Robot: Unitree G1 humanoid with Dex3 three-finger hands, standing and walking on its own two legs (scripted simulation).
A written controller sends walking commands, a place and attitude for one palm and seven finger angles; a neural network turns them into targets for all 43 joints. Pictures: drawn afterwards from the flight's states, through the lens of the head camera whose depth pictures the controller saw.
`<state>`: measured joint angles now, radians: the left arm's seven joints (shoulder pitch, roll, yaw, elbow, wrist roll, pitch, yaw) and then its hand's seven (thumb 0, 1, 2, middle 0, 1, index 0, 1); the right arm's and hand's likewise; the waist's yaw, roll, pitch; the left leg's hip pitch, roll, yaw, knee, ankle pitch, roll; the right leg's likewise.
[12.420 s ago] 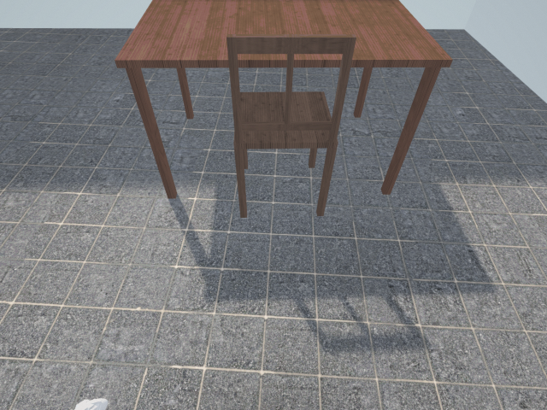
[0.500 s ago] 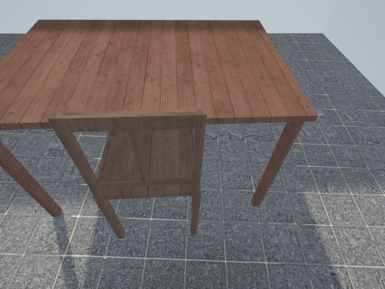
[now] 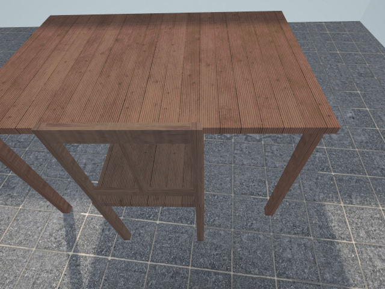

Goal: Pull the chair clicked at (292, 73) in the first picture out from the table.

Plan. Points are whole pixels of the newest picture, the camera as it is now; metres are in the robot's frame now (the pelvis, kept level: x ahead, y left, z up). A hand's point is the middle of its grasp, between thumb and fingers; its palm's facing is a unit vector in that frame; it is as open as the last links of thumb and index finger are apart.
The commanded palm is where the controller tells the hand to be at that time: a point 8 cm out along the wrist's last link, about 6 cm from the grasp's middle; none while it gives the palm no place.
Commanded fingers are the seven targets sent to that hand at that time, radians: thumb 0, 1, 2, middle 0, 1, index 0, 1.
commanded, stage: come to a stop and stand still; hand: left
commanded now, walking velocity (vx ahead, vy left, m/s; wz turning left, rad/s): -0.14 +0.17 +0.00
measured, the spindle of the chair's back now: (134, 168) +0.44 +0.19 -0.10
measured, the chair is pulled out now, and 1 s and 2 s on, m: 0.00 0.00 0.00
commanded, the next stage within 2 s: look again from close up in 0.82 s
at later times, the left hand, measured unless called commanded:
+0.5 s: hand out of the picture +0.03 +0.25 -0.17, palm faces +0.08 -0.96 -0.26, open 7.4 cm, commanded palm none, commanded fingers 0.00 0.90 0.90 -0.20 -0.30 -0.20 -0.30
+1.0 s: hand out of the picture +0.03 +0.24 -0.17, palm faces +0.00 -0.98 -0.20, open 7.3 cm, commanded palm none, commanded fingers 0.00 0.90 0.90 -0.20 -0.30 -0.20 -0.30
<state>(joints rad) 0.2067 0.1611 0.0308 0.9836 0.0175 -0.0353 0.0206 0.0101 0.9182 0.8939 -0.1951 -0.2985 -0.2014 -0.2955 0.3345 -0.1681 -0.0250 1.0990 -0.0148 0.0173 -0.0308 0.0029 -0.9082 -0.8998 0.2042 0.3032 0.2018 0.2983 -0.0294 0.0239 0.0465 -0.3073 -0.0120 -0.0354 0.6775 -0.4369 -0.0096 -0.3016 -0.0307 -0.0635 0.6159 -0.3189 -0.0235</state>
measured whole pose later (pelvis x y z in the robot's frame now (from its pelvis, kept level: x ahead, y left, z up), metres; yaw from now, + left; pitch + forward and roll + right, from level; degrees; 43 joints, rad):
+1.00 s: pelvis -0.01 +0.06 +0.01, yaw +1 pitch -1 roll -1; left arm 0.27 0.18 -0.01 1.01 0.01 -0.01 0.04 0.01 0.92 0.89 -0.20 -0.30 -0.20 -0.30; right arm 0.31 -0.19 0.01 1.04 -0.01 0.00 -0.01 0.00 -0.92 -0.90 0.20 0.30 0.20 0.30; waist -0.02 0.00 0.03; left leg -0.26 -0.02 0.05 0.56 -0.29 0.05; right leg -0.16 -0.01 -0.02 0.52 -0.34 0.01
